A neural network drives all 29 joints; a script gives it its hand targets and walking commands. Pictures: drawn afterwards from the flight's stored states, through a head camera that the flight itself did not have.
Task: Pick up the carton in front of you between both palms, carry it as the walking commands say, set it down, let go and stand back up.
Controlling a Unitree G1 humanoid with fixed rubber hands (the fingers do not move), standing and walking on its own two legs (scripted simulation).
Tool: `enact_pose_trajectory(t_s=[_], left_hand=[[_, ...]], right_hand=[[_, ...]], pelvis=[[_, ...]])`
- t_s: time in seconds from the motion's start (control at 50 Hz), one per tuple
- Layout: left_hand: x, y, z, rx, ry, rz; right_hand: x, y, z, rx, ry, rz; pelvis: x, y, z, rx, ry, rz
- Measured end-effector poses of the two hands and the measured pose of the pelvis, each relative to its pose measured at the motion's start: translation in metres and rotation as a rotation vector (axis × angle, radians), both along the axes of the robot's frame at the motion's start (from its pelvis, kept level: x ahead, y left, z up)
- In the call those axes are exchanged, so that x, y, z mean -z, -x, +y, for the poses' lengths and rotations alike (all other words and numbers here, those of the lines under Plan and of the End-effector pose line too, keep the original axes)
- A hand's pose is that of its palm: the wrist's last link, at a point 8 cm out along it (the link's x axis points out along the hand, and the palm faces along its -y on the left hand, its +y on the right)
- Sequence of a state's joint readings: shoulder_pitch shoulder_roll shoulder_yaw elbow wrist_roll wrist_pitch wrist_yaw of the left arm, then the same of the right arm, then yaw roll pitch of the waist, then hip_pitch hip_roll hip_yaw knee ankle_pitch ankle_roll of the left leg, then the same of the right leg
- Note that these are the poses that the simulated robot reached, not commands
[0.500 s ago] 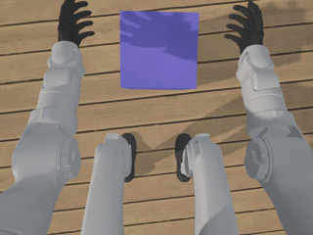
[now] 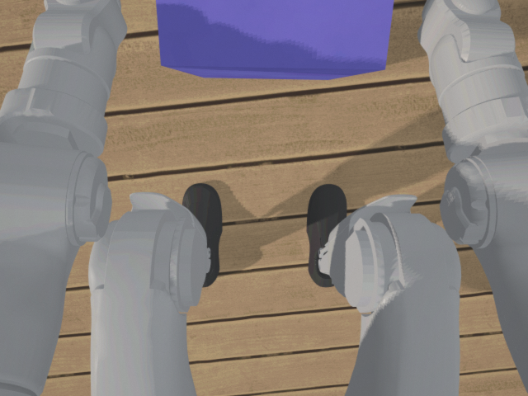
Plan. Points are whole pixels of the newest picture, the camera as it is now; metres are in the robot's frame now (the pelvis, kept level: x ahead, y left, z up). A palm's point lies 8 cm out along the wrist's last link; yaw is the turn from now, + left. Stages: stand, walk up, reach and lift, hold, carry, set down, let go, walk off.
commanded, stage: reach and lift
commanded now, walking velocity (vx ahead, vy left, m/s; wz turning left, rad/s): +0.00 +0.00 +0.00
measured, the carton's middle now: out of the picture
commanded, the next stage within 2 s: none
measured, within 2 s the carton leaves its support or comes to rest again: leaves its support in 0.80 s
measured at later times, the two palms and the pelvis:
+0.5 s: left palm out of the picture +0.55 +0.16 -0.17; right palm out of the picture +0.55 -0.15 -0.17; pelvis +0.00 +0.00 +0.01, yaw +0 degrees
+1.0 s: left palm out of the picture +0.53 +0.15 -0.07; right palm out of the picture +0.53 -0.15 -0.07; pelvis +0.01 +0.00 +0.02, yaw +0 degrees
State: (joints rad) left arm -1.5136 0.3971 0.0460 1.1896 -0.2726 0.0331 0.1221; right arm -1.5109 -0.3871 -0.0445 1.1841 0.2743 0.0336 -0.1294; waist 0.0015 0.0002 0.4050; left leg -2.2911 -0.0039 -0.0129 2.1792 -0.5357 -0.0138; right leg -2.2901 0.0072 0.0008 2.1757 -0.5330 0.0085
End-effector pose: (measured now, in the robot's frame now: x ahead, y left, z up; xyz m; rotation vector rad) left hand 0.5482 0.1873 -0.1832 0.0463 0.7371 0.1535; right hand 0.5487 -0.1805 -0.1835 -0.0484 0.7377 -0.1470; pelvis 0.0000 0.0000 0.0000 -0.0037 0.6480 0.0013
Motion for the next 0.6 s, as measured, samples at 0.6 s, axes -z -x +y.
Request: enact_pose_trajectory(t_s=[0.6], left_hand=[[-0.014, -0.001, -0.033, 0.027, 0.022, -0.005]], right_hand=[[-0.014, -0.002, 0.032, -0.033, -0.018, -0.007]], pelvis=[[-0.003, 0.002, 0.001, 0.000, -0.003, -0.024]])
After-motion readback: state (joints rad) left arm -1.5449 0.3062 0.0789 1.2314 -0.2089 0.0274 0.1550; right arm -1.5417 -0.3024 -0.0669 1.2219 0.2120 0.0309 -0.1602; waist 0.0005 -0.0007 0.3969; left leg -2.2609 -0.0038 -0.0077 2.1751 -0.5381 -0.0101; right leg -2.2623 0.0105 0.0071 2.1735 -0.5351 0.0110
